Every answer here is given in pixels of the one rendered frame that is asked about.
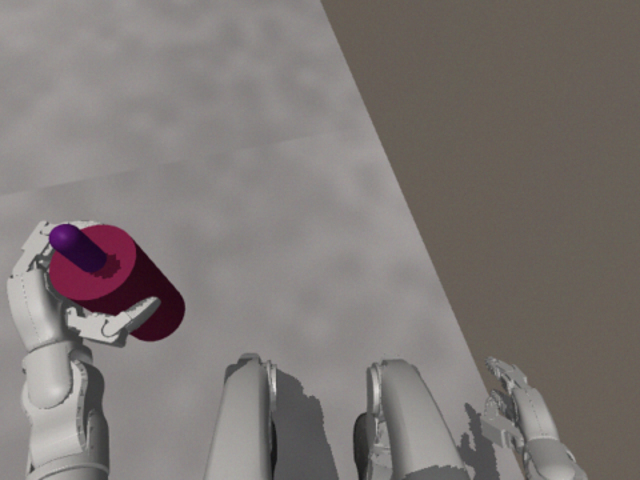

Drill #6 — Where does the left robot arm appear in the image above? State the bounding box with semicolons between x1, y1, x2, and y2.
20;340;110;480

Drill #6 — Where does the bottle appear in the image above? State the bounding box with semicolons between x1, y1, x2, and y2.
49;224;185;341

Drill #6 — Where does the right robot arm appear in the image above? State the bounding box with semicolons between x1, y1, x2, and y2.
522;438;588;480

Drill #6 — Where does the right robot hand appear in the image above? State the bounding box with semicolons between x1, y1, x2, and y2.
480;357;560;455

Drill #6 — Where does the right robot foot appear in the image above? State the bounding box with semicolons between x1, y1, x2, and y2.
353;413;369;480

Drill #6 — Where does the left robot hand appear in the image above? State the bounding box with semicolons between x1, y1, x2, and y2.
7;221;161;353

